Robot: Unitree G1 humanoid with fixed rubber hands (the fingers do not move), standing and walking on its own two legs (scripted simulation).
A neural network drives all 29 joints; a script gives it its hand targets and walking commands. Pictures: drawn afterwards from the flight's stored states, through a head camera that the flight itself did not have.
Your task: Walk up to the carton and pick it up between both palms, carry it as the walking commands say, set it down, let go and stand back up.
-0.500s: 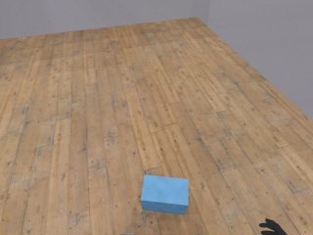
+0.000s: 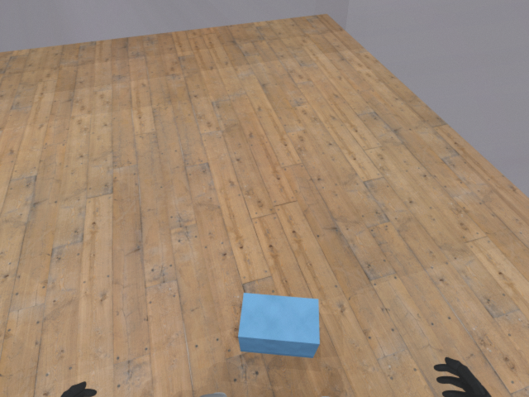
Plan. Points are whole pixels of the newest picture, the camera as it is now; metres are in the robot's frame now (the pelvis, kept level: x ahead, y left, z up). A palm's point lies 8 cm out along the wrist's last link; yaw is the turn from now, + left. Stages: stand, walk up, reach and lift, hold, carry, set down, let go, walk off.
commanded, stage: walk up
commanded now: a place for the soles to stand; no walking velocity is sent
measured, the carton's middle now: (278, 325) +0.45 -0.04 -0.65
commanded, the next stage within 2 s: reach and lift in 0.74 s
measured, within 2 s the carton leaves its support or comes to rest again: neither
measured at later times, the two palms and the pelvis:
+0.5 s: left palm out of the picture +0.10 +0.31 -0.08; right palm out of the picture +0.12 -0.31 -0.08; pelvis -0.01 +0.00 +0.00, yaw +0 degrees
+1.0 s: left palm out of the picture +0.15 +0.29 -0.09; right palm out of the picture +0.13 -0.30 -0.10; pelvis -0.03 +0.00 +0.00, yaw -1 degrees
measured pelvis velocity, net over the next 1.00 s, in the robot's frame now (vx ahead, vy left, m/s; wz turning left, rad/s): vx -0.03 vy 0.00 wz -0.01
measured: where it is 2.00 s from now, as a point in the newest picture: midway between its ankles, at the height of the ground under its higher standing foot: outside the picture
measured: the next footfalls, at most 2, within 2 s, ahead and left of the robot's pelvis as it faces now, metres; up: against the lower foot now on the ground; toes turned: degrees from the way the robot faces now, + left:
none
